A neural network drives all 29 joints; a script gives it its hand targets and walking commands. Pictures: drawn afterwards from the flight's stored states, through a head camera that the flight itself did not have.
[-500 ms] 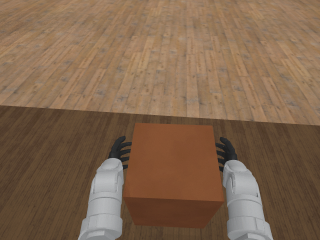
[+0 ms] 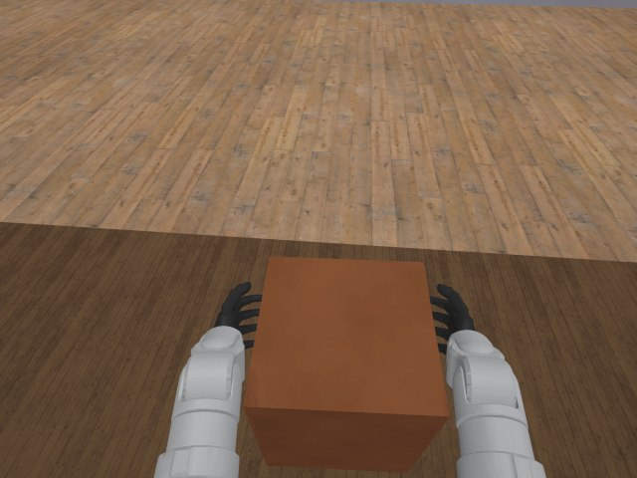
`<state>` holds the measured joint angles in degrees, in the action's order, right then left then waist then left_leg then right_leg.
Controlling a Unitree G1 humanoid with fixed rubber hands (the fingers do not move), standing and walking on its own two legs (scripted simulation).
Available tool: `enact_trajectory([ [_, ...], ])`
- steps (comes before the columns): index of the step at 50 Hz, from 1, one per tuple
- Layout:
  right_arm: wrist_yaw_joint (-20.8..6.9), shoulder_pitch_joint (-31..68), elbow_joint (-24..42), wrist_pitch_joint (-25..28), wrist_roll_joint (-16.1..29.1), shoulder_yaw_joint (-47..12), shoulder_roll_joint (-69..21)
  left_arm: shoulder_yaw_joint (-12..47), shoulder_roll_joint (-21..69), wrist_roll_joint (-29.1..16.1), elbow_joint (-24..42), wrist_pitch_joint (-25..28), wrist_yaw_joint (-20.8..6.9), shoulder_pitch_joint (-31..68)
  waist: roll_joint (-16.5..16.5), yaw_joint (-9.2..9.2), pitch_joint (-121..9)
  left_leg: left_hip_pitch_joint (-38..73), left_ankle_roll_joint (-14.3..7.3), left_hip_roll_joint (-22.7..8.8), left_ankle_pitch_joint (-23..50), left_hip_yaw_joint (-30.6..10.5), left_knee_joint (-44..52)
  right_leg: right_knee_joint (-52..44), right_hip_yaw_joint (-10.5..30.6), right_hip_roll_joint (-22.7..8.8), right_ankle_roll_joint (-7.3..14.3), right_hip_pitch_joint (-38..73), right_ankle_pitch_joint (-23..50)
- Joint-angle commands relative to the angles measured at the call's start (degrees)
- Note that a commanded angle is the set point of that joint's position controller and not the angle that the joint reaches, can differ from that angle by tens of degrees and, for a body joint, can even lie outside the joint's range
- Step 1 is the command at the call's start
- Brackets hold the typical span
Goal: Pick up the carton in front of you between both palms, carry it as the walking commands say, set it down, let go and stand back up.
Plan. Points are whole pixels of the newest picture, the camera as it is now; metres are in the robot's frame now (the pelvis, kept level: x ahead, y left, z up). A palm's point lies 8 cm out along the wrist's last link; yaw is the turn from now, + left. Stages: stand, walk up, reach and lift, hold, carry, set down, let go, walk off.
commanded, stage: reach and lift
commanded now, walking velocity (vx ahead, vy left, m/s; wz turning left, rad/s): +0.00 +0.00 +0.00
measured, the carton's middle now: (341, 369) +0.28 +0.00 -0.04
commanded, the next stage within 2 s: hold in 0.08 s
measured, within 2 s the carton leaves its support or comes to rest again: neither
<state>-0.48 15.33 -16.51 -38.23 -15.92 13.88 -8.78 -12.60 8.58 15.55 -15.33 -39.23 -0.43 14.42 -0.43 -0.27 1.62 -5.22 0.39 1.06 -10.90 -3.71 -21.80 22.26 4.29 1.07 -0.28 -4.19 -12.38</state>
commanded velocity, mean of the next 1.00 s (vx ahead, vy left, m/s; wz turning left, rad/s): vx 0.00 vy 0.00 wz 0.00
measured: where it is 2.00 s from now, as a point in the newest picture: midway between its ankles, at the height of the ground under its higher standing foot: outside the picture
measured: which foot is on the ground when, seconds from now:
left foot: down 0.00-1.00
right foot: down 0.00-1.00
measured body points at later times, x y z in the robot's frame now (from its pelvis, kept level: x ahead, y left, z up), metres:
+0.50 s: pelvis -0.02 +0.00 +0.00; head -0.06 +0.00 +0.45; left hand +0.28 +0.15 +0.04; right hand +0.29 -0.15 +0.04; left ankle +0.02 +0.13 -0.74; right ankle +0.00 -0.12 -0.74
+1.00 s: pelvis -0.01 +0.00 +0.00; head -0.05 +0.00 +0.45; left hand +0.29 +0.15 +0.04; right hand +0.29 -0.15 +0.04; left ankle +0.02 +0.13 -0.74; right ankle +0.00 -0.12 -0.74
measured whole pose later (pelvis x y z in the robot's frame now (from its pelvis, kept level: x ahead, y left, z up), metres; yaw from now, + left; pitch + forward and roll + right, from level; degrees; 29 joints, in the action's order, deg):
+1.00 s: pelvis -0.01 +0.00 +0.00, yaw +0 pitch -8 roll +0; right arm -0.7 14.8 -12.2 -43.0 -15.5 12.7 -8.6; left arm -11.4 8.5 15.2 -11.0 -44.1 -0.6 14.0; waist -0.5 -0.1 2.4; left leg -2.6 0.3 1.1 -10.1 -3.5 -20.6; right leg 21.3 4.6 1.0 -0.4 -1.7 -11.6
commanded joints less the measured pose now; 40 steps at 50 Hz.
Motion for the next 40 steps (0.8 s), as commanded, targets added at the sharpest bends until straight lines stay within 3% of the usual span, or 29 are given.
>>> enact_trajectory([
  [1, -13.0, 25.6, 2.1, 1.1, 13.4, -30.5, -53.1, 30.3, 52.6, -13.5, 3.5, 1.9, -12.7, 27.3, 0.2, -0.08, -14.9, 6.5, 0.1, 4.4, 12.9, -0.5, 1.6, -2.9, 0.3, 4.4, -0.1, 0.9, 12.7],
  [9, -12.2, 23.2, 8.3, -1.5, 15.8, -34.6, -53.0, 34.8, 52.1, -16.3, 9.7, -0.5, -12.3, 25.5, 0.0, 0.37, -17.4, 8.9, 0.2, 4.5, 16.5, -0.9, 2.3, -3.7, 0.8, 4.2, -0.4, 3.8, 17.4],
  [16, -12.4, 24.4, 6.1, -3.8, 14.2, -31.3, -50.3, 30.9, 49.4, -13.9, 7.4, -2.8, -12.1, 25.9, 0.2, 0.03, -8.8, 5.5, -0.3, 4.1, 4.9, 0.0, 4.1, -5.3, 0.1, 3.8, 0.1, 0.2, 5.3],
  [27, -13.2, 30.8, 3.5, -2.9, 14.1, -31.2, -52.1, 31.2, 52.0, -14.3, 4.7, -2.1, -12.9, 32.6, 0.2, 0.31, -11.6, 5.5, -0.3, 3.7, 1.0, 0.0, 2.9, -4.2, -0.3, 3.6, 0.4, -1.2, 1.2],
  [40, -13.2, 29.0, 4.4, -3.0, 14.2, -31.2, -51.5, 31.0, 52.2, -14.2, 5.3, -2.5, -12.4, 30.1, 0.5, 0.19, -12.5, 7.2, 0.2, 3.8, 6.3, -0.1, 3.2, -4.3, -0.3, 3.9, 0.4, 0.5, 5.9],
])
